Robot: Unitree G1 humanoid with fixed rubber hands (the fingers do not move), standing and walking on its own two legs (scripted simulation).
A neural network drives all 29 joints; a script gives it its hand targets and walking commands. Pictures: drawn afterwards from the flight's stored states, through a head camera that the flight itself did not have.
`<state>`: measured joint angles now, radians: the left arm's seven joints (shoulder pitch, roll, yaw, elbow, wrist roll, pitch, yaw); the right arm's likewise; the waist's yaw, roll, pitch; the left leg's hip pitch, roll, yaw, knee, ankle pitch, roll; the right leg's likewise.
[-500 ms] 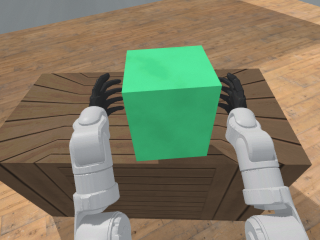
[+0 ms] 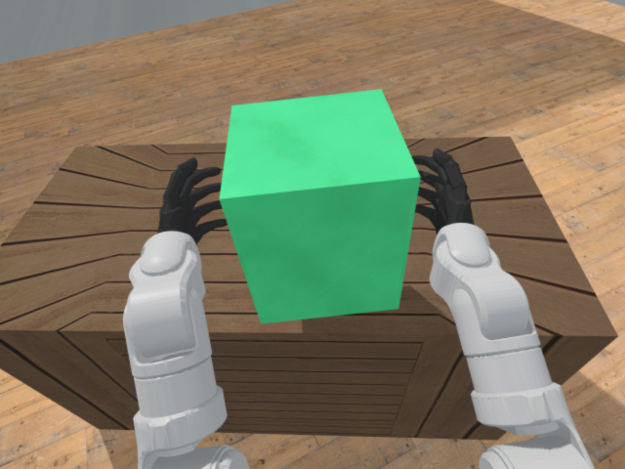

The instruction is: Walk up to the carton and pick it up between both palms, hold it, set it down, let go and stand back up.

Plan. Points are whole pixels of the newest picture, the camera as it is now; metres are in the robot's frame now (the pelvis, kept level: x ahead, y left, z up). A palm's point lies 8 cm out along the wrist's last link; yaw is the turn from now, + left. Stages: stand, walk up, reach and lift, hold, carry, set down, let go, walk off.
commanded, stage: hold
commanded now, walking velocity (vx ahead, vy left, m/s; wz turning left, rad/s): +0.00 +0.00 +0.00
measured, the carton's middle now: (318, 211) +0.44 +0.00 +0.09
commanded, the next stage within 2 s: none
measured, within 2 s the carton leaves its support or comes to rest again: neither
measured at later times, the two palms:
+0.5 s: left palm (185, 205) +0.35 +0.14 +0.20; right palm (458, 199) +0.35 -0.16 +0.18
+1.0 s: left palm (191, 227) +0.32 +0.13 +0.19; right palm (472, 230) +0.32 -0.17 +0.16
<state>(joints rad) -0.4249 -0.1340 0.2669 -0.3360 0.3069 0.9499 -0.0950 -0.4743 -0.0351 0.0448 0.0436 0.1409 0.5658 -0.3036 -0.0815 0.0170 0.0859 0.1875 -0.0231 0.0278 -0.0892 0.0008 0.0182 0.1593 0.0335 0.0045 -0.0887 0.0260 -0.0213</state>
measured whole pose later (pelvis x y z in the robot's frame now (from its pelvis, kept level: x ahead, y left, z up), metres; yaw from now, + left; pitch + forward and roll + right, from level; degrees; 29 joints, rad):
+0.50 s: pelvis -0.02 +0.00 +0.00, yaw -1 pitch -4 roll +0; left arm -0.67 -0.13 0.36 -0.02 0.35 0.85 -0.09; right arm -0.67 -0.03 -0.10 0.28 0.01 0.52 -0.19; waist -0.05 0.03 0.05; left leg 0.13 -0.03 0.04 -0.09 0.03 0.03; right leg 0.08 0.03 0.02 -0.06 0.04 -0.02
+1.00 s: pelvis -0.02 +0.01 +0.00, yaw -1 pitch -7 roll +0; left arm -0.54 -0.13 0.27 -0.24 0.33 0.98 -0.13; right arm -0.53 -0.04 -0.04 0.10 0.11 0.59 -0.27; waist -0.08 0.02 0.12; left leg 0.19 -0.03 0.04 -0.09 0.02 0.03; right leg 0.16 0.03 0.02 -0.08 0.05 -0.01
